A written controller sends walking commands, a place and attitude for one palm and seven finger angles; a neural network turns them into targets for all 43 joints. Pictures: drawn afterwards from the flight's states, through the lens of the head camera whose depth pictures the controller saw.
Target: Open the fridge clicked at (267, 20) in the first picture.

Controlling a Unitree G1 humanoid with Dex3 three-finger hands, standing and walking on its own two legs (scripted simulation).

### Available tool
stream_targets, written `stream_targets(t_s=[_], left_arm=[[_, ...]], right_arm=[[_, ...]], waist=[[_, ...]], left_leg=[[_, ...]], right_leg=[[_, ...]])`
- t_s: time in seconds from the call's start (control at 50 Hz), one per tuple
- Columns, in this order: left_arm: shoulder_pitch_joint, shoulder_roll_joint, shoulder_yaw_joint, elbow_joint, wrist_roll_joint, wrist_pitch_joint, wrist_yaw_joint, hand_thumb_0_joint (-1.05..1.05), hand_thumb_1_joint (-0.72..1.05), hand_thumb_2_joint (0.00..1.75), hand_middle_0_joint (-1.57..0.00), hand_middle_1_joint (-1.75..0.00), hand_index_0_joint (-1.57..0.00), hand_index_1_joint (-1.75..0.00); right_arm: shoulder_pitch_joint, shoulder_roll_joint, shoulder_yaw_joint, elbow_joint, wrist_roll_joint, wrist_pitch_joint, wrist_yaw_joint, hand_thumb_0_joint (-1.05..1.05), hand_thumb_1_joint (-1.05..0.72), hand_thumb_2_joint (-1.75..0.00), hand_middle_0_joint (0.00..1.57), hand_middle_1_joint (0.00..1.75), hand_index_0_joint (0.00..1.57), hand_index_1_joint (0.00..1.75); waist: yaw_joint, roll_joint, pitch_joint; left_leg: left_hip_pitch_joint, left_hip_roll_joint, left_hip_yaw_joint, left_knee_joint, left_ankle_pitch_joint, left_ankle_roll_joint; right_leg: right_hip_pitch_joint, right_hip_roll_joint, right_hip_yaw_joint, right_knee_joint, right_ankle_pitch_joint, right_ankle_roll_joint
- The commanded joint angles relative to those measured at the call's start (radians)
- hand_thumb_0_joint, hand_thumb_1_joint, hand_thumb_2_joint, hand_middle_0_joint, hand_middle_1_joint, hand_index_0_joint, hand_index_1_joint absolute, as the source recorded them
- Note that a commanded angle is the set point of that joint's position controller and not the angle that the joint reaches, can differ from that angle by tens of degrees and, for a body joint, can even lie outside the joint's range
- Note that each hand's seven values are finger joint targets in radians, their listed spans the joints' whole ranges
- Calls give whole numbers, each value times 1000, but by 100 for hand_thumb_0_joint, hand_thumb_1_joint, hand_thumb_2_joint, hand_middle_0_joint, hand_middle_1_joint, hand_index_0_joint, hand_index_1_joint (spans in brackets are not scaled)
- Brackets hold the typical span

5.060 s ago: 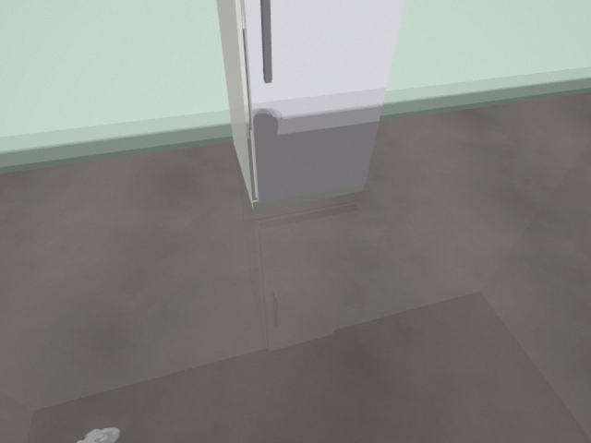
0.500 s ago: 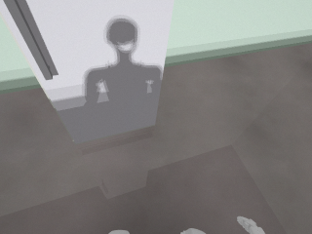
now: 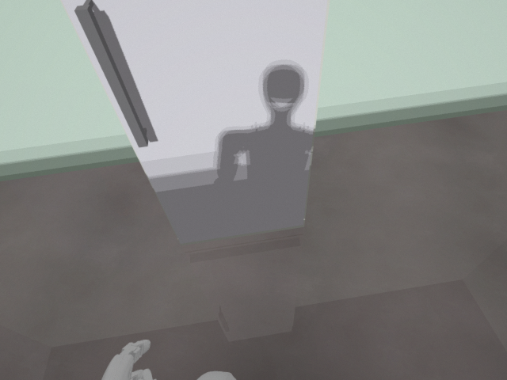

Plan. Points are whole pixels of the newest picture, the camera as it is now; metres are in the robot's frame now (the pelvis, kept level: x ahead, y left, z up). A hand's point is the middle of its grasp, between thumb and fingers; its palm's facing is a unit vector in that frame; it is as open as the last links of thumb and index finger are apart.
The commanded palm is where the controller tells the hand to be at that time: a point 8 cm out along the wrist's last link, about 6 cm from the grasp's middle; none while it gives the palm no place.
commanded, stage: turn to face it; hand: left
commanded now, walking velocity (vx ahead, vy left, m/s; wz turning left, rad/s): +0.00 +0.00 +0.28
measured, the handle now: (120, 83) +0.71 +0.32 +0.11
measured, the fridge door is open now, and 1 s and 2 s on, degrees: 0 0 0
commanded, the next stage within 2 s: take the last steps up to it in 0.08 s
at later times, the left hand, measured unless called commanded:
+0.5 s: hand out of the picture -0.05 +0.26 -0.18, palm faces +0.20 -0.96 -0.19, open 7.4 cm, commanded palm none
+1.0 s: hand (150, 323) +0.26 +0.23 -0.17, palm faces +0.15 -0.97 -0.18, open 7.4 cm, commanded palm none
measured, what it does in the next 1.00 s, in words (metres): walks ahead: left foot, then right foot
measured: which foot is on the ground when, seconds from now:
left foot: up 0.00-0.34, down 0.36-0.90, up 0.92-1.00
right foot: down 0.00-0.36, up 0.38-0.88, down 0.90-1.00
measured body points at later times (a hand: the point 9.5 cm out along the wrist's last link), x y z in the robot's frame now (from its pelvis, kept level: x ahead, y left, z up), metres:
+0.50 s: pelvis +0.01 +0.06 +0.01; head +0.00 +0.10 +0.46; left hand -0.06 +0.31 -0.16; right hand +0.10 -0.17 -0.12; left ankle -0.05 +0.14 -0.73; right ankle +0.03 -0.08 -0.66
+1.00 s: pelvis +0.18 +0.05 -0.01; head +0.20 +0.05 +0.44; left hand +0.25 +0.29 -0.15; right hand +0.10 -0.17 -0.17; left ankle +0.02 +0.14 -0.65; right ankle +0.26 -0.03 -0.73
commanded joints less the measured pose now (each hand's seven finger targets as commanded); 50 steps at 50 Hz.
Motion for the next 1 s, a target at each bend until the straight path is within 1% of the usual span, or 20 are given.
stream_targets(t_s=[0.0, 0.2, 0.24, 0.28, 0.3, 0.34, 0.36, 0.42, 0.48, 0.6, 0.74, 0.78, 0.82, 0.84, 0.86, 0.88, 0.9, 0.92, 0.94, 0.98], left_arm=[[4, 174, 50, -59, -3, -21, 7, 0, 90, 90, -20, -30, -20, -30], [192, 222, 69, 51, 16, -24, 4, 0, 90, 90, -20, -30, -20, -30], [198, 232, 75, 72, 18, -27, 0, 0, 90, 90, -20, -30, -20, -30], [179, 229, 74, 92, 11, -26, -7, 0, 90, 90, -20, -30, -20, -30], [169, 201, 67, 95, 1, -22, -11, 0, 90, 90, -20, -30, -20, -30], [105, 86, 36, 40, 2, -16, -23, 0, 90, 90, -20, -30, -20, -30], [40, 110, 37, 29, 9, -18, -23, 0, 90, 90, -20, -30, -20, -30], [92, 110, 39, 106, 14, -23, -43, 0, 90, 90, -20, -30, -20, -30], [149, 89, 31, 150, 10, -21, -46, 0, 90, 90, -20, -30, -20, -30], [82, 72, 31, 135, 5, -17, -43, 0, 90, 90, -20, -30, -20, -30], [-78, 35, 26, 85, -2, -36, -49, 0, 90, 90, -20, -30, -20, -30], [-52, 33, 29, 91, -3, -42, -47, 0, 90, 90, -20, -30, -20, -30], [91, 57, 39, 134, -2, -51, -42, 0, 90, 90, -20, -30, -20, -30], [217, 76, 49, 177, 3, -59, -38, 0, 90, 90, -20, -30, -20, -30], [351, 144, 69, 214, 12, -74, -29, 0, 90, 90, -20, -30, -20, -30], [443, 229, 90, 231, 7, -78, -20, 0, 90, 90, -20, -30, -20, -30], [415, 243, 90, 227, -13, -72, -17, 0, 90, 90, -20, -30, -20, -30], [298, 200, 83, 204, -15, -64, -11, 0, 90, 90, -20, -30, -20, -30], [208, 163, 71, 172, -11, -63, -8, 0, 90, 90, -20, -30, -20, -30], [109, 83, 46, 155, -4, -69, -2, 0, 90, 90, -20, -30, -20, -30]], right_arm=[[10, -72, -24, -48, -4, -10, 14, 0, -90, -90, 20, 30, 20, 30], [-112, -24, 12, -47, 5, -26, 12, 0, -90, -90, 20, 30, 20, 30], [-92, -18, 18, -46, 5, -42, 14, 0, -90, -90, 20, 30, 20, 30], [-15, -18, 22, -14, 2, -61, 12, 0, -90, -90, 20, 30, 20, 30], [47, -45, 17, 9, 2, -74, 8, 0, -90, -90, 20, 30, 20, 30], [178, -201, -16, 31, -10, -81, -6, 0, -90, -90, 20, 30, 20, 30], [179, -197, -11, 41, -12, -75, -12, 0, -90, -90, 20, 30, 20, 30], [72, -74, 29, 37, -3, -101, -28, 0, -90, -90, 20, 30, 20, 30], [99, -58, 33, 54, 4, -122, -33, 0, -90, -90, 20, 30, 20, 30], [196, -33, 31, 109, 8, -139, -41, 0, -90, -90, 20, 30, 20, 30], [287, -20, 30, 171, -7, -142, -48, 0, -90, -90, 20, 30, 20, 30], [279, -26, 30, 179, -8, -140, -49, 0, -90, -90, 20, 30, 20, 30], [261, -37, 28, 184, -4, -139, -49, 0, -90, -90, 20, 30, 20, 30], [248, -40, 28, 181, 3, -140, -47, 0, -90, -90, 20, 30, 20, 30], [252, -10, 29, 172, 13, -143, -38, 0, -90, -90, 20, 30, 20, 30], [304, 38, 33, 150, 23, -146, -35, 0, -90, -90, 20, 30, 20, 30], [246, 15, 28, 137, 24, -137, -35, 0, -90, -90, 20, 30, 20, 30], [205, 22, 21, 130, 24, -129, -29, 0, -90, -90, 20, 30, 20, 30], [160, 48, 24, 121, 13, -123, -21, 0, -90, -90, 20, 30, 20, 30], [184, 78, 28, 129, -4, -97, -16, 0, -90, -90, 20, 30, 20, 30]], waist=[[16, -243, -10], [102, -253, -69], [98, -263, -94], [59, -237, -107], [24, -137, -117], [-45, 307, -58], [-55, 180, 18], [11, 123, 86], [35, 60, 77], [26, 45, 81], [-16, 65, 115], [4, 66, 105], [74, 26, 42], [130, 12, -24], [183, -102, -119], [177, -315, -248], [169, -218, -218], [132, -129, -113], [108, -115, -10], [37, -102, 43]], left_leg=[[-99, 78, 23, 227, 120, -24], [19, 86, 120, -209, 17, -28], [79, 83, 140, -329, 9, -11], [246, 65, 176, -527, 108, 5], [392, 81, 150, -656, 167, 15], [523, 440, -337, -842, 45, 173], [428, 478, -343, -865, 22, 233], [335, 353, -176, -872, 120, 192], [371, 298, -65, -860, 389, 187], [462, 312, -22, -852, 576, 208], [511, 327, 2, -794, 739, 196], [467, 324, 26, -741, 862, 187], [417, 302, 56, -584, 1027, 163], [341, 264, 88, -438, 983, 134], [159, 205, 122, -189, 745, 97], [-44, 39, 161, 145, -7, 53], [-78, 67, 59, 300, -97, 78], [-83, 122, 49, 330, -15, 87], [-106, 158, 46, 314, 45, 81], [-29, 193, 49, 226, 111, 64]], right_leg=[[4, -242, 129, -279, 186, -72], [146, -291, 121, -256, 267, -117], [149, -300, 132, -250, 162, -114], [63, -260, 89, -203, -2, -72], [-49, -217, 36, -121, -100, -30], [-424, -19, -97, 311, -323, 62], [-454, -50, -1, 421, -292, 39], [-420, -83, 46, 520, -81, 36], [-401, -68, 32, 535, 16, 54], [-464, -75, 27, 449, 74, 66], [-410, -48, -11, 184, 58, 19], [-283, -13, -37, 112, 36, -9], [-70, 38, -65, 40, 60, -33], [119, 47, -64, -20, 140, -41], [358, -95, 103, -47, 174, -99], [510, -384, 531, -175, 297, -222], [410, -417, 584, -276, 189, -268], [258, -386, 513, -332, -55, -253], [87, -357, 460, -369, -158, -222], [-108, -293, 282, -399, -94, -173]])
